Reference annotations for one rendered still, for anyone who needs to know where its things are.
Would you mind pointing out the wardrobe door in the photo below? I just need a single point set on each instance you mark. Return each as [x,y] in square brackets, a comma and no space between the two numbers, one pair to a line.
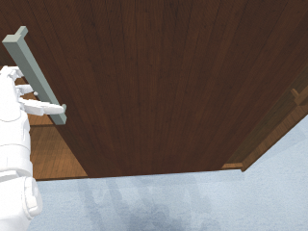
[283,106]
[160,86]

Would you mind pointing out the handle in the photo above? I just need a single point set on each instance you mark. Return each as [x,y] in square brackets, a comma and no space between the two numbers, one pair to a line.
[24,59]
[302,98]

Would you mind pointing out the robot left forearm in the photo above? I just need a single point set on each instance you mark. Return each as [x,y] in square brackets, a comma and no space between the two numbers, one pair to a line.
[15,142]

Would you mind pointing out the left robot hand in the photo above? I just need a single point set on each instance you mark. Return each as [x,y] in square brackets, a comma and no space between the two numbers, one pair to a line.
[9,92]

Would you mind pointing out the robot left upper arm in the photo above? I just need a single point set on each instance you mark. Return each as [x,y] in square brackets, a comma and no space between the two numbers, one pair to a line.
[20,202]

